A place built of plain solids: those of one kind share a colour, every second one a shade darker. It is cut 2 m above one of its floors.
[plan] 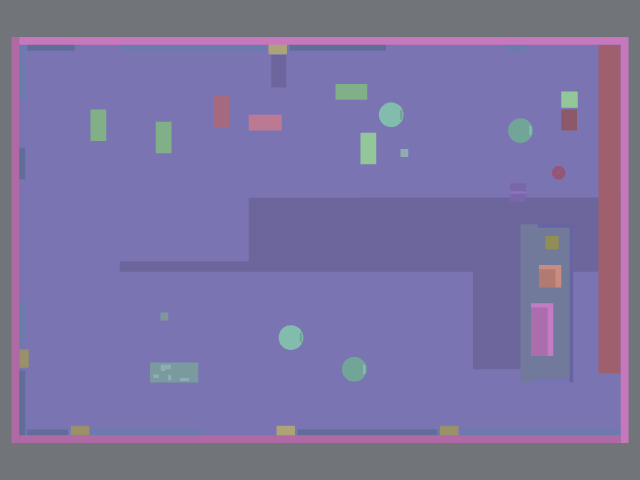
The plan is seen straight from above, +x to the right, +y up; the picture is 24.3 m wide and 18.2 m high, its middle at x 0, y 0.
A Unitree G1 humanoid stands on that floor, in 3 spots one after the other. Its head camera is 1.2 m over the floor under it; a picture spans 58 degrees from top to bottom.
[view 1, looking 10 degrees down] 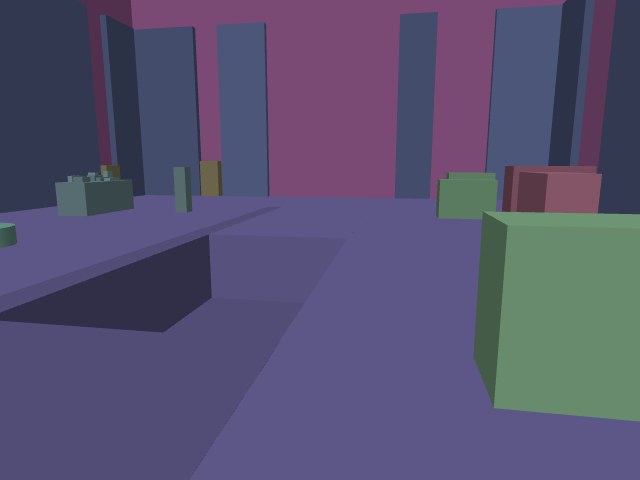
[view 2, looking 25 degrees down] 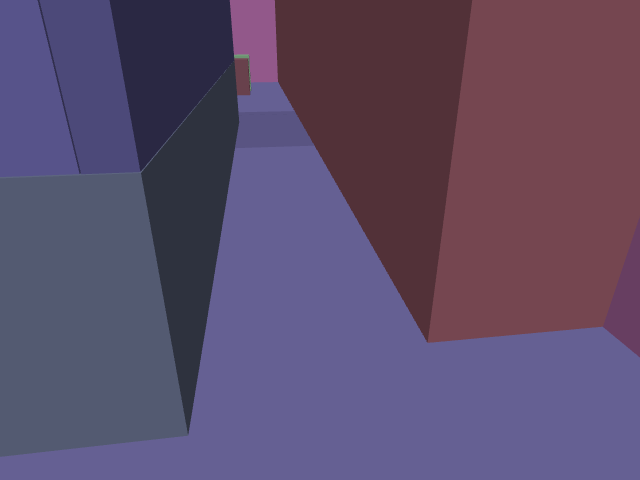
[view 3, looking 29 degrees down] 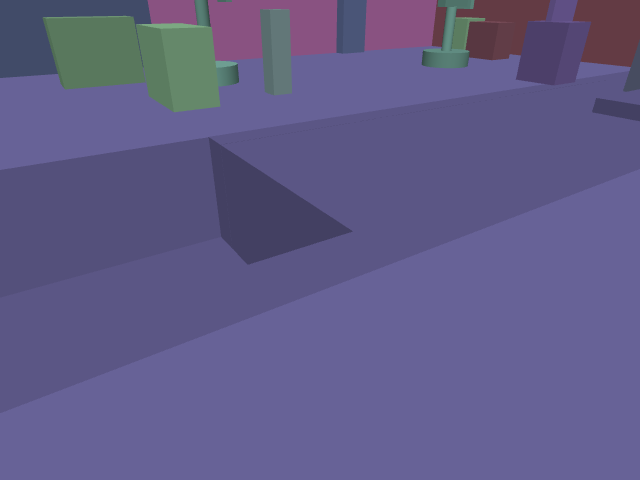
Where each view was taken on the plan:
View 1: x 4.22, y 2.36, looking -170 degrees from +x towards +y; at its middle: floor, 7.14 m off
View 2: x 9.89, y -6.48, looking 82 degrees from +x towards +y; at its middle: floor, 2.84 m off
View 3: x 0.10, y -2.60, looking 57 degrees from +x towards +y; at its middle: floor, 2.94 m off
